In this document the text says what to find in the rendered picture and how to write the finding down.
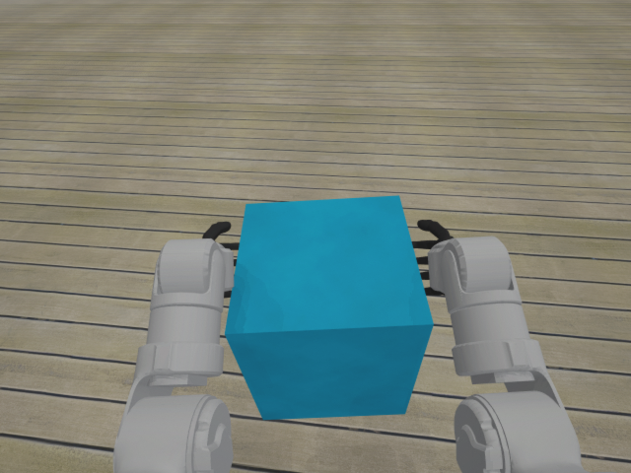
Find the right robot hand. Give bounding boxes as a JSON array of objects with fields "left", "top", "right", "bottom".
[{"left": 412, "top": 220, "right": 454, "bottom": 296}]

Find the robot left upper arm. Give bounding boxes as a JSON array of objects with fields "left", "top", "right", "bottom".
[{"left": 114, "top": 394, "right": 234, "bottom": 473}]

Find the robot right forearm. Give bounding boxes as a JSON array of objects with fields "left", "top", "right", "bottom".
[{"left": 428, "top": 236, "right": 582, "bottom": 462}]

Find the carton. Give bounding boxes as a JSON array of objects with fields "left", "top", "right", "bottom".
[{"left": 225, "top": 195, "right": 434, "bottom": 420}]

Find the robot left forearm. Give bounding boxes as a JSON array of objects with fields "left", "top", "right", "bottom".
[{"left": 113, "top": 238, "right": 234, "bottom": 473}]

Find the robot right upper arm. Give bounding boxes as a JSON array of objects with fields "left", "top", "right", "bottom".
[{"left": 454, "top": 391, "right": 616, "bottom": 473}]

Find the left robot hand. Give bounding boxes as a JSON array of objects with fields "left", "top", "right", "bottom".
[{"left": 202, "top": 222, "right": 240, "bottom": 298}]

